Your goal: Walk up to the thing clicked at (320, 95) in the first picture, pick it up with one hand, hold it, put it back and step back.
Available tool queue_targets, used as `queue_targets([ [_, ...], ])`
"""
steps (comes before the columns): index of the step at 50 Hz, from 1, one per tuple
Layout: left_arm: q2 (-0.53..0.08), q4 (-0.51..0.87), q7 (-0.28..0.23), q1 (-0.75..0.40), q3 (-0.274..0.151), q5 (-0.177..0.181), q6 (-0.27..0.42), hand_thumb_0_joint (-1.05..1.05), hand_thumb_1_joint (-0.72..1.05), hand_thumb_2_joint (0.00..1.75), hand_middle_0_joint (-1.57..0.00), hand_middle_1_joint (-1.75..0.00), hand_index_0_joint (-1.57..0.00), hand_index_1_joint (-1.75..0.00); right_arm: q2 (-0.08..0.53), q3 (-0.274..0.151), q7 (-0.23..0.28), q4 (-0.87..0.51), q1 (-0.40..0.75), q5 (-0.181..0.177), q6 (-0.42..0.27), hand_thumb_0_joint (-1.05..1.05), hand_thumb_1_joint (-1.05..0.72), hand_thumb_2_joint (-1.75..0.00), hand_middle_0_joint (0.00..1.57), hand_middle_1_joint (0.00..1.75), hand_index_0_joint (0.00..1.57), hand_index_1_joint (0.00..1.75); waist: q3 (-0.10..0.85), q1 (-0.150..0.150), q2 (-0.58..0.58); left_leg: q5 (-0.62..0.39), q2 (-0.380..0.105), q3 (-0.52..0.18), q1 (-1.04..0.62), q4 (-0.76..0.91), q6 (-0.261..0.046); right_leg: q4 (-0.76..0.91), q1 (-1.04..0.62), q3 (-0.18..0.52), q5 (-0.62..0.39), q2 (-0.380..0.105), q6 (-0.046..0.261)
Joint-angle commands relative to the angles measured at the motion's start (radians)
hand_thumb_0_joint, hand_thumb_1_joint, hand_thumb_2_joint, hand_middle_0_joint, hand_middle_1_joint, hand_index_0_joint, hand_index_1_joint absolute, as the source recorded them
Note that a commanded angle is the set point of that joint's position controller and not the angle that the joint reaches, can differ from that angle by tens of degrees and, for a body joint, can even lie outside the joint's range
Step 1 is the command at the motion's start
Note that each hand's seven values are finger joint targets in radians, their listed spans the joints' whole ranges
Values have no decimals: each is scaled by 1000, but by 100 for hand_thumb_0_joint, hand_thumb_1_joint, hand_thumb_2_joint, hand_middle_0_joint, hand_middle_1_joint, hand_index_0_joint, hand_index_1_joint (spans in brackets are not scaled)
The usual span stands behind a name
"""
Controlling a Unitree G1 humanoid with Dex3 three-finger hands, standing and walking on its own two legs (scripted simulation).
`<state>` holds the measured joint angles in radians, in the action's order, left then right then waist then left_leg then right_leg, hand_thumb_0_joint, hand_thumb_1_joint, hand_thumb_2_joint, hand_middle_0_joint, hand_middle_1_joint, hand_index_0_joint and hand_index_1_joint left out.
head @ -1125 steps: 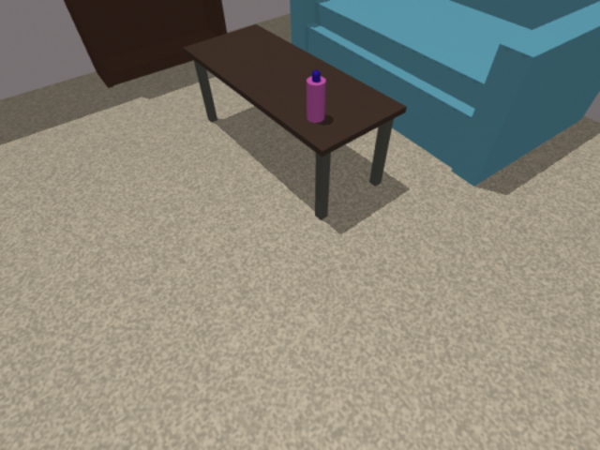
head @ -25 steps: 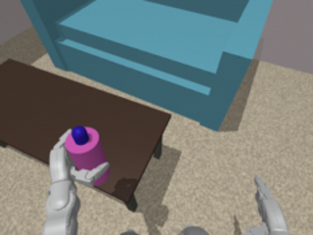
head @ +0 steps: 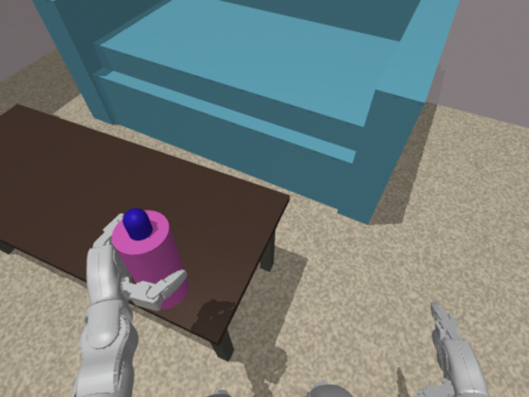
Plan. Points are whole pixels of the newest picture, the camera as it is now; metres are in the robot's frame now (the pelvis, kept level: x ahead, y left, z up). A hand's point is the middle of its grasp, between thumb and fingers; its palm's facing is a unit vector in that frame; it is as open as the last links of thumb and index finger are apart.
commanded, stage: hold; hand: left
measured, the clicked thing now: (152, 256) +0.32 +0.17 +0.05
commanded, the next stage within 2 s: crouch in 0.28 s
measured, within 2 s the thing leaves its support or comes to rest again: neither
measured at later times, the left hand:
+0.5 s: hand (148, 251) +0.33 +0.17 +0.05, palm faces +0.20 -0.98 -0.03, open 10.4 cm
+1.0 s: hand (153, 256) +0.38 +0.20 -0.05, palm faces +0.26 -0.96 -0.04, open 10.4 cm
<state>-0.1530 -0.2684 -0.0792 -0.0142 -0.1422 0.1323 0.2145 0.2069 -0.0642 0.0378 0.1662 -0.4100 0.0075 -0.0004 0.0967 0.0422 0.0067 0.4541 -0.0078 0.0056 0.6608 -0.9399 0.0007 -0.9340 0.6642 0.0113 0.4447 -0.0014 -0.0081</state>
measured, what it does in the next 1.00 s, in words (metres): stands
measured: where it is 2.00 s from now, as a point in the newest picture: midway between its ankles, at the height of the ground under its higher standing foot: outside the picture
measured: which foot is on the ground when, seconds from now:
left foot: down 0.00-1.00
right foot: down 0.00-1.00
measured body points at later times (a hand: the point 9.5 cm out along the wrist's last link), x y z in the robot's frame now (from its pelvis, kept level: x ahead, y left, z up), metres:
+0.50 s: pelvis +0.00 +0.00 +0.00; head +0.04 +0.00 +0.45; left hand +0.31 +0.22 +0.06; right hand +0.16 -0.25 -0.04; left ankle +0.01 +0.12 -0.69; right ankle +0.01 -0.13 -0.69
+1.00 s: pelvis -0.02 -0.01 -0.04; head +0.10 +0.03 +0.40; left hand +0.36 +0.25 -0.05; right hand +0.15 -0.27 -0.05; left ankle +0.01 +0.12 -0.69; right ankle +0.01 -0.13 -0.69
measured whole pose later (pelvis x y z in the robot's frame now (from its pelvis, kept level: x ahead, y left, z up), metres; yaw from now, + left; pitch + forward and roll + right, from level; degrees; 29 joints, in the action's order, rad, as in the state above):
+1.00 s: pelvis -0.02 -0.01 -0.04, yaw +1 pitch +18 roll -1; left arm -0.29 -0.80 -0.05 -0.35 -0.31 0.11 0.49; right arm 0.25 -0.06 -0.01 0.03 -0.40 0.06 -0.02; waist 0.09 0.14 0.05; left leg 0.50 -0.01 -0.03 0.96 -1.15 0.01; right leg -1.13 0.95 -0.02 0.49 0.01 0.01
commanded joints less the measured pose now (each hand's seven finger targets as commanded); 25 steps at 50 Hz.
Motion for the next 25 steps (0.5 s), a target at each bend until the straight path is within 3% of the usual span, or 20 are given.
queue_targets([
  [1,-120,352,1,-319,-69,27,162,0,4,131,-124,-144,-126,-145,129,-80,13,-187,10,3,-64,0,54,-6,5,5,5,5,309,-8,-53,-288,8,-8,-173,127,2,110,-135,-20,-301,5,17],
  [2,-171,429,-5,-375,-101,25,174,0,4,130,-123,-143,-125,-144,143,-88,14,-198,20,1,-68,0,54,-6,5,5,5,5,328,-12,-81,-270,9,-6,-183,132,2,111,-139,-17,-289,5,18],
  [3,-157,417,-4,-369,-85,20,176,0,1,130,-124,-144,-126,-145,133,-80,13,-182,7,3,-68,0,53,-6,5,5,5,5,318,-5,-82,-252,9,-6,-185,132,1,112,-129,-16,-274,4,18],
  [4,-88,370,6,-326,-22,22,174,0,1,131,-124,-145,-126,-146,104,-48,9,-185,16,6,-69,0,54,-6,5,5,5,5,304,-3,-68,-265,7,-11,-169,128,3,107,-123,-23,-278,6,19],
  [5,-143,446,0,-386,-71,30,187,0,1,131,-125,-144,-126,-145,119,-68,11,-187,17,3,-73,0,53,-6,5,5,5,5,338,-5,-81,-256,10,-8,-172,121,0,108,-133,-17,-282,3,17],
  [6,-161,402,-2,-368,-85,25,184,0,-2,129,-125,-144,-127,-145,136,-82,16,-178,16,3,-77,0,53,-6,5,5,5,5,312,1,-73,-234,12,-2,-171,120,-6,119,-129,-13,-274,3,12],
  [7,-146,437,0,-385,-54,23,185,0,0,130,-125,-144,-127,-145,128,-72,17,-183,7,4,-79,0,53,-6,5,5,5,5,339,10,-72,-244,13,0,-179,113,-9,119,-139,-9,-292,2,10],
  [9,-158,485,-4,-393,-62,20,184,0,0,129,-125,-144,-127,-145,112,-53,17,-177,23,8,-79,0,53,-6,5,5,5,5,352,-4,-106,-262,15,-1,-181,110,-6,113,-141,-7,-305,0,12],
  [11,-135,452,-6,-354,-43,22,169,0,1,129,-124,-143,-126,-144,137,-74,22,-184,20,6,-82,0,53,-6,5,5,5,5,361,6,-73,-282,8,-12,-193,117,-2,106,-143,-18,-310,5,16],
  [12,-121,417,-2,-344,-36,26,161,0,1,130,-125,-144,-127,-146,137,-71,21,-173,32,5,-81,0,53,-6,5,5,5,5,322,1,-81,-262,9,-10,-176,126,-1,113,-131,-18,-291,5,16],
  [13,-160,469,-4,-398,-64,29,166,0,1,131,-126,-145,-128,-146,136,-73,22,-148,16,5,-81,0,53,-6,5,5,5,5,317,6,-98,-238,9,-10,-180,130,-2,120,-119,-19,-271,6,16],
  [14,-163,468,-7,-389,-64,27,160,0,1,130,-126,-144,-127,-146,134,-67,25,-164,21,3,-80,0,53,-6,5,5,5,5,326,2,-81,-224,10,-10,-183,132,-5,127,-131,-18,-262,5,14],
  [15,-149,450,-7,-378,-54,25,153,0,3,131,-126,-145,-128,-146,129,-68,26,-167,8,3,-80,0,53,-6,5,5,5,5,329,11,-68,-235,8,-10,-188,130,-5,128,-137,-20,-275,5,12],
  [16,-159,444,-11,-368,-70,27,146,0,3,130,-126,-145,-128,-146,134,-72,27,-164,16,3,-79,0,54,-6,5,5,5,5,325,2,-70,-227,10,-8,-180,132,-5,132,-137,-18,-270,4,12],
  [18,-135,421,-8,-371,-41,26,136,0,0,129,-124,-144,-126,-145,131,-71,28,-149,16,0,-73,0,54,-6,5,5,5,5,290,7,-58,-238,7,-11,-182,139,-4,131,-125,-23,-274,6,12],
  [19,-133,412,-7,-358,-50,31,130,0,2,134,-122,-145,-124,-147,132,-72,29,-157,16,-2,-75,0,54,-6,5,5,5,5,295,5,-45,-253,7,-11,-190,138,-4,133,-134,-24,-286,6,11],
  [20,-140,388,-7,-339,-65,34,120,0,-5,126,-123,-139,-125,-141,158,-95,32,-156,21,-2,-76,0,53,-6,5,5,5,5,324,4,-38,-280,5,-11,-199,135,-4,128,-150,-24,-308,6,12],
  [21,-155,424,-7,-377,-71,34,123,0,-2,125,-126,-141,-127,-142,138,-80,30,-147,10,-3,-70,0,54,-5,5,5,5,5,329,-3,-55,-301,6,-9,-197,132,-4,125,-158,-22,-330,5,13],
  [23,-111,364,1,-316,-49,36,118,0,0,130,-128,-144,-129,-145,119,-60,24,-175,15,-5,-69,0,55,-5,5,5,5,5,308,-7,-27,-328,2,-13,-189,134,0,119,-154,-29,-339,6,15],
  [25,-122,304,2,-335,-71,38,124,0,1,128,-129,-144,-130,-145,121,-63,21,-162,17,-7,-62,0,55,-5,5,5,5,5,271,-7,-16,-299,2,-11,-161,136,-2,123,-149,-28,-318,4,15],
])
